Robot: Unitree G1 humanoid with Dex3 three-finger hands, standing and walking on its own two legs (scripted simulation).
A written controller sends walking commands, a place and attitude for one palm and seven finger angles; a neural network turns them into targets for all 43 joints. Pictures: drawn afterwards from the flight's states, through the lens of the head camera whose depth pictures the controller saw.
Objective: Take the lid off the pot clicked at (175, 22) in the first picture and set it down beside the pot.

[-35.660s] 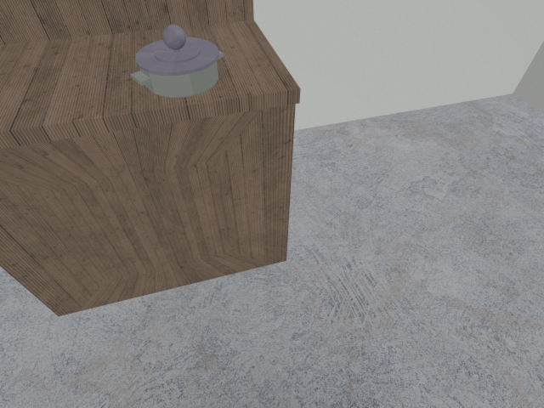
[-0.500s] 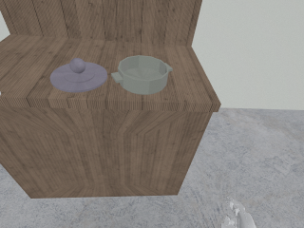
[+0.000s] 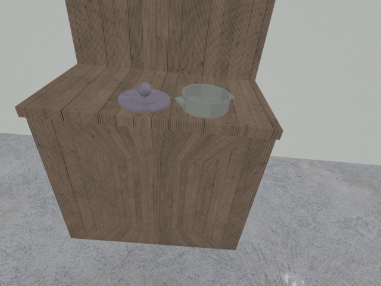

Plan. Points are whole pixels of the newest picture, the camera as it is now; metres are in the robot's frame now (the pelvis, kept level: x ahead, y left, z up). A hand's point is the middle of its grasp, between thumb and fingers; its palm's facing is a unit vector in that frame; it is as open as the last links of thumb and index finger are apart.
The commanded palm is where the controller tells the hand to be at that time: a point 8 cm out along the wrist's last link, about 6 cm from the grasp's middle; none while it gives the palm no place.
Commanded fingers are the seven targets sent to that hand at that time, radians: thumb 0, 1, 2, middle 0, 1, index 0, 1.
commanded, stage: stop stepping back and stand still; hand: left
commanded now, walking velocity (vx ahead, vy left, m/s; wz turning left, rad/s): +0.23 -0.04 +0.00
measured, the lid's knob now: (144, 89) +0.77 +0.27 +0.12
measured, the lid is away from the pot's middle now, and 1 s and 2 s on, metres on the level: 0.24 0.24 0.24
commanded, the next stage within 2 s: let the arm hang, fingers relaxed in 0.34 s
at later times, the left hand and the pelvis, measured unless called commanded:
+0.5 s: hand (41, 169) +0.21 +0.29 +0.20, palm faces +0.54 -0.76 -0.37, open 7.4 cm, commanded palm none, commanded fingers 0.00 0.90 0.90 -0.20 -0.30 -0.20 -0.30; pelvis -0.02 +0.02 -0.02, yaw +6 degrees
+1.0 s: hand out of the picture -0.01 +0.19 -0.18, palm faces +0.13 -0.96 -0.25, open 7.2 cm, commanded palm none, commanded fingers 0.00 0.90 0.90 -0.20 -0.30 -0.20 -0.30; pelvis +0.05 +0.00 -0.01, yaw +5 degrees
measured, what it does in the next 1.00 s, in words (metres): steps on the spot: left foot, then right foot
